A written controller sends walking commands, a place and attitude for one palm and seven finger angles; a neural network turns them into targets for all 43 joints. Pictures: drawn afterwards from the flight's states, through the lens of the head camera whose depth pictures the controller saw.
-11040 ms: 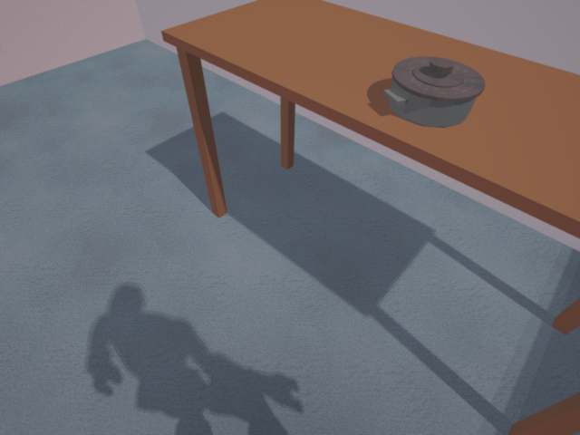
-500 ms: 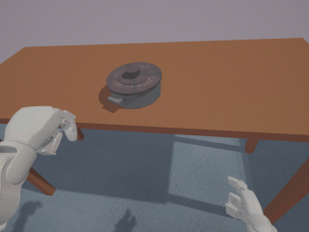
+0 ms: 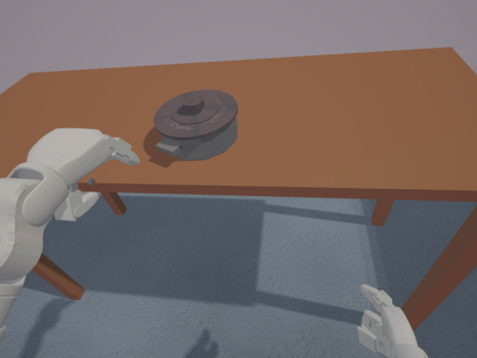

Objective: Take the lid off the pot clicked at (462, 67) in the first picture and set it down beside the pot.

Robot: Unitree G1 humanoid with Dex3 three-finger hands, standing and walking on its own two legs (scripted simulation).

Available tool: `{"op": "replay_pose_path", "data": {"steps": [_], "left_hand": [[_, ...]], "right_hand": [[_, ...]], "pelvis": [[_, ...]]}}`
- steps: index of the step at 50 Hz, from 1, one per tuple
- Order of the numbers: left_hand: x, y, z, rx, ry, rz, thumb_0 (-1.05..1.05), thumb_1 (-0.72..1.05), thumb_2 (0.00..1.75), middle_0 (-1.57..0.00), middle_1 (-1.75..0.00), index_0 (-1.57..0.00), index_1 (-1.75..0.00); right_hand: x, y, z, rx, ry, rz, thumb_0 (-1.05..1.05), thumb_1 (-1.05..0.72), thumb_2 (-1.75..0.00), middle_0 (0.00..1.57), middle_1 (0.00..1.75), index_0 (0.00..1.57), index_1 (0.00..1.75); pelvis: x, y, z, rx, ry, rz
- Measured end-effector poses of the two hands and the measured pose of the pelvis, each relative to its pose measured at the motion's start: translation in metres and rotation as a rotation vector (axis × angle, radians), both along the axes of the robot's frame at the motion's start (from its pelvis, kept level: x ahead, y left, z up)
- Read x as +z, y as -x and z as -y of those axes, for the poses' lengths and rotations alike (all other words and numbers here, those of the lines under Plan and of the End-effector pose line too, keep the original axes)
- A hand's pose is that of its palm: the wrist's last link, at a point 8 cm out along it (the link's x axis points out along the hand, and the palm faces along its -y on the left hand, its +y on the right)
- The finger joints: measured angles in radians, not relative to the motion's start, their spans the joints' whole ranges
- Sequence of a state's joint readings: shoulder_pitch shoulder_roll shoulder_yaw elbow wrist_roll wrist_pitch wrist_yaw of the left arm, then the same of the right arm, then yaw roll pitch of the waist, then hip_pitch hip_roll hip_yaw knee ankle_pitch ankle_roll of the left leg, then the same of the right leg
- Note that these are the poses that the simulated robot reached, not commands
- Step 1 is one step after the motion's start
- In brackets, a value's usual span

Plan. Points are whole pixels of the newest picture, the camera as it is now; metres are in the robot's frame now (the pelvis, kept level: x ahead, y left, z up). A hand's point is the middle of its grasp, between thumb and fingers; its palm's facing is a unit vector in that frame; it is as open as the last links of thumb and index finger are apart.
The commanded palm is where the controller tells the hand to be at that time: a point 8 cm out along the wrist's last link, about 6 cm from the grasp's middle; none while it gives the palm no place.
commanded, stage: reach forward and open the fingers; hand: left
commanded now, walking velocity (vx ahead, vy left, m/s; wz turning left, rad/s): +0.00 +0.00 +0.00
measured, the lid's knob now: (193, 103) +0.58 +0.17 +0.15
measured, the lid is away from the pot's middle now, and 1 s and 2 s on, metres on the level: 0.00 0.00 0.00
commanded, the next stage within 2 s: move the open hand above the knob in 0.08 s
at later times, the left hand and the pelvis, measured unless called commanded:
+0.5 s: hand (112, 156) +0.34 +0.23 +0.21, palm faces -0.10 -0.01 -0.99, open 10.3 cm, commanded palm +0.33 +0.23 +0.28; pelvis +0.00 +0.01 +0.00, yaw +0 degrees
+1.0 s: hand (145, 108) +0.44 +0.20 +0.23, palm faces -0.16 -0.04 -0.99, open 10.3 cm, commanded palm +0.41 +0.20 +0.28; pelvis +0.02 +0.01 +0.00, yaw +0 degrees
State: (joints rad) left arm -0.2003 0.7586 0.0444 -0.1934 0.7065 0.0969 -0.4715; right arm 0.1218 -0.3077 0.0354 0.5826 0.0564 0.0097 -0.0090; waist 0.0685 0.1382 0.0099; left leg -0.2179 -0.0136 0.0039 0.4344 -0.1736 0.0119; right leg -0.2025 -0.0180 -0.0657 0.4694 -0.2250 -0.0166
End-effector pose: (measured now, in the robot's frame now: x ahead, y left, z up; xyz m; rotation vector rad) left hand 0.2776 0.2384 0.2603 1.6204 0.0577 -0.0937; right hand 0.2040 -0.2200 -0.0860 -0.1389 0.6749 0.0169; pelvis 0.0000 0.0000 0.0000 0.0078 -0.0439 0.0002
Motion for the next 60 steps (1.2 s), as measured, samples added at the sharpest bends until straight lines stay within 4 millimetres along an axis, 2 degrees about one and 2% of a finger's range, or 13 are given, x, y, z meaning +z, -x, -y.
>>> {"op": "replay_pose_path", "data": {"steps": [5, 11, 14, 20, 27, 34, 41, 44, 49, 52, 56, 60], "left_hand": [[0.016, -0.009, -0.008, 0.04, 0.027, 0.049, 0.01, -0.42, 1.72, -0.89, -0.09, -0.89, -0.1], [0.006, -0.014, 0.004, 0.015, 0.038, 0.019, 0.0, -0.42, 1.7, -0.87, -0.08, -0.87, -0.09], [0.009, -0.02, 0.008, -0.007, 0.016, 0.021, 0.01, -0.42, 1.69, -0.87, -0.08, -0.87, -0.08], [0.021, -0.039, -0.007, 0.08, 0.052, 0.043, 0.01, -0.42, 1.68, -0.86, -0.08, -0.87, -0.08], [0.004, -0.056, 0.018, 0.004, 0.035, -0.02, 0.0, -0.42, 1.68, -0.86, -0.08, -0.86, -0.08], [0.026, -0.087, 0.012, 0.067, 0.062, 0.011, 0.01, -0.42, 1.68, -0.86, -0.08, -0.87, -0.08], [0.004, -0.111, 0.029, 0.053, 0.04, -0.078, 0.0, -0.42, 1.68, -0.86, -0.08, -0.86, -0.08], [0.009, -0.124, 0.039, 0.018, 0.038, -0.071, 0.0, -0.42, 1.68, -0.86, -0.08, -0.86, -0.08], [0.027, -0.15, 0.035, 0.089, 0.073, -0.056, 0.01, -0.42, 1.68, -0.86, -0.08, -0.86, -0.08], [0.022, -0.158, 0.041, 0.102, 0.069, -0.078, 0.0, -0.41, 1.68, -0.86, -0.08, -0.86, -0.08], [0.012, -0.163, 0.058, 0.044, 0.053, -0.104, 0.0, -0.41, 1.68, -0.86, -0.08, -0.86, -0.08], [0.016, -0.178, 0.058, 0.054, 0.069, -0.111, 0.01, -0.41, 1.68, -0.86, -0.08, -0.86, -0.08]], "right_hand": [[0.002, 0.004, 0.002, -0.01, -0.008, 0.009, 0.02, -0.91, -0.9, 0.2, 0.3, 0.2, 0.29], [0.004, 0.004, 0.0, -0.011, -0.014, 0.022, 0.02, -0.91, -0.9, 0.2, 0.3, 0.2, 0.29], [0.004, 0.004, -0.001, -0.006, -0.002, 0.019, 0.02, -0.91, -0.9, 0.2, 0.3, 0.2, 0.29], [0.002, 0.007, -0.004, -0.004, -0.008, -0.003, 0.02, -0.91, -0.9, 0.2, 0.3, 0.2, 0.29], [-0.002, 0.01, -0.008, -0.006, -0.001, -0.028, 0.02, -0.91, -0.9, 0.2, 0.3, 0.2, 0.29], [-0.008, 0.018, -0.008, -0.025, -0.003, -0.073, 0.01, -0.91, -0.9, 0.2, 0.3, 0.2, 0.29], [-0.015, 0.026, -0.004, -0.044, 0.005, -0.13, 0.01, -0.91, -0.9, 0.2, 0.3, 0.2, 0.29], [-0.017, 0.028, -0.001, -0.058, 0.021, -0.137, 0.01, -0.91, -0.9, 0.2, 0.3, 0.2, 0.29], [-0.019, 0.032, 0.004, -0.088, 0.017, -0.168, 0.01, -0.91, -0.9, 0.2, 0.3, 0.2, 0.29], [-0.021, 0.035, 0.006, -0.096, 0.008, -0.191, 0.01, -0.91, -0.9, 0.2, 0.3, 0.2, 0.29], [-0.023, 0.033, 0.009, -0.101, 0.015, -0.208, 0.01, -0.91, -0.9, 0.2, 0.3, 0.2, 0.29], [-0.022, 0.032, 0.011, -0.119, 0.028, -0.211, 0.01, -0.91, -0.9, 0.2, 0.3, 0.2, 0.29]], "pelvis": [[-0.001, 0.003, 0.0, -0.002, -0.002, 0.002], [-0.001, 0.005, -0.002, -0.008, -0.004, 0.005], [-0.002, 0.006, -0.002, -0.006, -0.005, 0.01], [-0.002, 0.007, -0.003, -0.001, -0.004, 0.002], [-0.002, 0.004, -0.008, 0.0, -0.006, 0.003], [-0.002, 0.001, -0.01, -0.003, -0.007, -0.015], [-0.002, -0.005, -0.012, -0.004, -0.008, -0.027], [-0.002, -0.009, -0.012, -0.002, -0.008, -0.032], [-0.001, -0.016, -0.013, -0.007, -0.01, -0.05], [-0.001, -0.021, -0.013, -0.011, -0.011, -0.061], [-0.001, -0.026, -0.014, -0.012, -0.01, -0.064], [-0.001, -0.029, -0.013, -0.014, -0.01, -0.067]]}}
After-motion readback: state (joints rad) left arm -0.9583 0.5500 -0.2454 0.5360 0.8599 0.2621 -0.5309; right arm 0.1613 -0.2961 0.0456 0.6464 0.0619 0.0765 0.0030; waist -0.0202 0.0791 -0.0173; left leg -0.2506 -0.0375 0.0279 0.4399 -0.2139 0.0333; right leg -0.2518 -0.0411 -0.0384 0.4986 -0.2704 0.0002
